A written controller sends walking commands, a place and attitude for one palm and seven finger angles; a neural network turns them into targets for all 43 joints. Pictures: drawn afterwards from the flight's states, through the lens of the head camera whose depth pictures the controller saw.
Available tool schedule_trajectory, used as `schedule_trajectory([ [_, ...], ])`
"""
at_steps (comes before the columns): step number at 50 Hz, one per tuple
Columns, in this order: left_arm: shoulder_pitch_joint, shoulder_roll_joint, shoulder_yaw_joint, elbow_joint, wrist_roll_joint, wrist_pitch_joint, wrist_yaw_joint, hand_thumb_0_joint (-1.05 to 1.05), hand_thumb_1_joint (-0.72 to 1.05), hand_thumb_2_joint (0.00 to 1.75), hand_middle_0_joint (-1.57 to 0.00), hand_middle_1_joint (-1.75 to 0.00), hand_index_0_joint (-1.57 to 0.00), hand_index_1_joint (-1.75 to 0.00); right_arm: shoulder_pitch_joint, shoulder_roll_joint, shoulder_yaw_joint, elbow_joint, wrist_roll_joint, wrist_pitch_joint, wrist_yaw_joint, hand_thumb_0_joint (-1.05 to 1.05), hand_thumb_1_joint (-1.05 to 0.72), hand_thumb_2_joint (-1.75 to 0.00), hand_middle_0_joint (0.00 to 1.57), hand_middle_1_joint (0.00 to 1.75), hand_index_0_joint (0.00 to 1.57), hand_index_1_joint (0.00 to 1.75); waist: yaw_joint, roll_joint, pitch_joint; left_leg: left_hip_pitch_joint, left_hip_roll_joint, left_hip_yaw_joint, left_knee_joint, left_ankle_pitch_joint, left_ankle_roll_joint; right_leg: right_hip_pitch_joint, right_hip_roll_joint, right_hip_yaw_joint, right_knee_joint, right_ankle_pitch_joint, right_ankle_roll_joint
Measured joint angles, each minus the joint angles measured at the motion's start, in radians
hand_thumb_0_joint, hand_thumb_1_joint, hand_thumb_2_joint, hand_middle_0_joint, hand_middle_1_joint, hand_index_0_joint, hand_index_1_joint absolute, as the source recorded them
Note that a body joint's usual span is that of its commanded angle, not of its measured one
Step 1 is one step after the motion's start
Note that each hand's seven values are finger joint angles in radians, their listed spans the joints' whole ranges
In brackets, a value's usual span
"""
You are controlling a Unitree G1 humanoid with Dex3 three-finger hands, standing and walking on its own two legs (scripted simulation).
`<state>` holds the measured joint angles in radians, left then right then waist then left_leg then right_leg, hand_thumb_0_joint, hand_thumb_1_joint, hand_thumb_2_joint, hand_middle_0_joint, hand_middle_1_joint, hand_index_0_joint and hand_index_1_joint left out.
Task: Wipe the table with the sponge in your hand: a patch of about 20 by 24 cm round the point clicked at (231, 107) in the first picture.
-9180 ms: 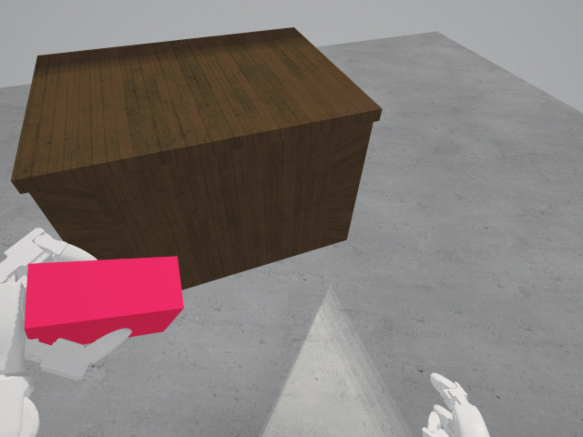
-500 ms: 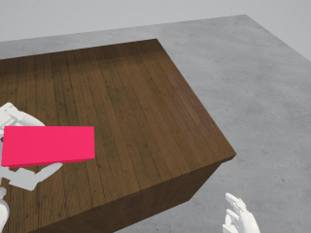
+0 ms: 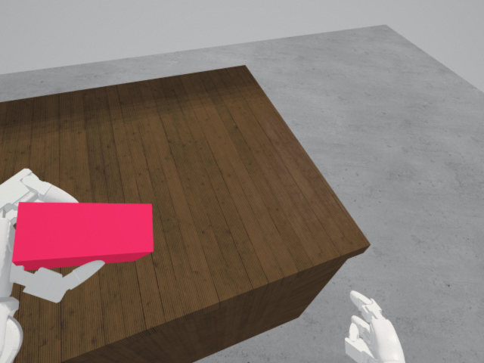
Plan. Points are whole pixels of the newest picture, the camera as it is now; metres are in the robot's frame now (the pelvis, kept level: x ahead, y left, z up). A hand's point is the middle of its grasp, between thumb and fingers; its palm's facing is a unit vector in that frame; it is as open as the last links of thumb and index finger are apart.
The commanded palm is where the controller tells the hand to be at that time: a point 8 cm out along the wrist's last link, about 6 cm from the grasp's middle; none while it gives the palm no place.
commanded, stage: look again from close up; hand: left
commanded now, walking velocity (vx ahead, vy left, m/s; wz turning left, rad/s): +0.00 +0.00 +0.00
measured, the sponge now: (107, 236) +0.24 +0.20 +0.13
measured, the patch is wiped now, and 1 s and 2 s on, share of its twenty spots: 0.00 0.00 0.00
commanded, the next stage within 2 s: shuffle to correct the standing spot in 0.12 s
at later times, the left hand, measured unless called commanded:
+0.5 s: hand (77, 242) +0.21 +0.22 +0.16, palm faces +0.35 -0.85 -0.38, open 10.0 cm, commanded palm +0.15 +0.25 +0.17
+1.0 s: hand (134, 248) +0.22 +0.16 +0.15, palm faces +0.29 -0.86 -0.41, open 10.0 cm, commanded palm +0.16 +0.20 +0.17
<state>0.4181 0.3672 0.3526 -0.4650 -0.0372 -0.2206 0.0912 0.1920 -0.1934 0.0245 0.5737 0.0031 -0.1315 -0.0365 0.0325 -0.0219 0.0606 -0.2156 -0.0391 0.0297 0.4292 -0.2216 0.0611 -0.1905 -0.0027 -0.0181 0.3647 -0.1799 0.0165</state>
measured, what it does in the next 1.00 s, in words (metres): shifts its weight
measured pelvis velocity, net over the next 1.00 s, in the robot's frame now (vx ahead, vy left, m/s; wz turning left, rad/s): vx -0.01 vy -0.08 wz -0.02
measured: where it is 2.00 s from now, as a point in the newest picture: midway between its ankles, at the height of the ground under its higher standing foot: outside the picture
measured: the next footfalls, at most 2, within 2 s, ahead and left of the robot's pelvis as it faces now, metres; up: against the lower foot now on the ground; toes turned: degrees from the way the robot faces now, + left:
none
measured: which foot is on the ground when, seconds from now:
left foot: down 0.00-1.00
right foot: down 0.00-1.00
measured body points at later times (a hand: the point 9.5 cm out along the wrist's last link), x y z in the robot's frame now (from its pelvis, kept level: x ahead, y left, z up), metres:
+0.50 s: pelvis -0.01 -0.02 +0.00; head +0.02 -0.01 +0.45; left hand +0.19 +0.26 +0.18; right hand +0.17 -0.25 -0.07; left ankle +0.00 +0.07 -0.74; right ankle +0.01 -0.13 -0.74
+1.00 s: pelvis -0.01 -0.08 -0.01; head +0.03 -0.07 +0.44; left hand +0.20 +0.20 +0.17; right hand +0.16 -0.33 -0.08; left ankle +0.00 +0.07 -0.74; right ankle +0.01 -0.13 -0.74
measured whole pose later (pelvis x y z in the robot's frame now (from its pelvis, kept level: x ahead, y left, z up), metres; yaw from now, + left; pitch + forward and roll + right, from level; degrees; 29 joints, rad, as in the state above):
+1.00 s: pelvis -0.01 -0.08 -0.01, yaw -1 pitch +2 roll -1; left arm 0.49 0.39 0.37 -0.52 -0.09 -0.15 0.08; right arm 0.21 -0.23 -0.04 0.57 0.01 -0.10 -0.05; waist -0.01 0.00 0.04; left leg -0.30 0.07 0.00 0.52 -0.25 -0.03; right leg -0.27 0.11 -0.05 0.44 -0.20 -0.09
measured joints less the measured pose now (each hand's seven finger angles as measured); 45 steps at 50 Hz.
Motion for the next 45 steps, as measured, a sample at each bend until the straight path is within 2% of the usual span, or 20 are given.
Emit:
schedule_trajectory([
  [12, 0.030, 0.003, -0.004, 0.019, -0.003, 0.006, 0.003, -0.02, -0.49, 1.00, -0.73, -1.34, -0.75, -1.34, 0.022, -0.017, -0.013, 0.016, 0.005, 0.004, -0.009, 0.01, -0.91, -0.90, 0.20, 0.30, 0.21, 0.30, -0.021, 0.010, -0.011, -0.006, 0.016, -0.005, 0.000, 0.008, -0.011, 0.000, 0.016, -0.005, -0.014, 0.016, -0.014],
  [24, -0.004, 0.006, 0.008, 0.015, -0.013, 0.013, 0.001, -0.02, -0.49, 1.00, -0.73, -1.34, -0.75, -1.34, 0.010, 0.002, -0.018, -0.001, 0.008, 0.001, -0.003, 0.01, -0.91, -0.90, 0.20, 0.30, 0.20, 0.30, -0.010, -0.007, -0.007, -0.005, 0.025, 0.006, -0.015, 0.024, -0.029, -0.025, 0.024, 0.005, 0.018, 0.011, -0.029],
  [33, 0.013, 0.004, 0.007, -0.004, -0.023, 0.037, -0.012, -0.02, -0.49, 1.01, -0.73, -1.34, -0.75, -1.34, 0.002, 0.014, -0.017, -0.014, 0.004, 0.008, 0.009, 0.01, -0.91, -0.90, 0.20, 0.30, 0.21, 0.30, -0.014, 0.002, -0.003, -0.036, 0.063, -0.003, 0.022, 0.006, -0.058, -0.047, 0.061, -0.003, 0.028, 0.008, -0.060],
  [45, 0.057, 0.030, 0.022, -0.054, -0.052, 0.060, -0.017, -0.02, -0.49, 1.01, -0.73, -1.34, -0.75, -1.34, 0.004, -0.022, -0.050, -0.013, 0.006, 0.021, -0.008, 0.01, -0.91, -0.90, 0.20, 0.30, 0.21, 0.30, -0.031, 0.016, -0.011, -0.072, 0.104, -0.020, 0.072, -0.020, -0.095, -0.076, 0.102, -0.020, 0.061, -0.011, -0.102],
])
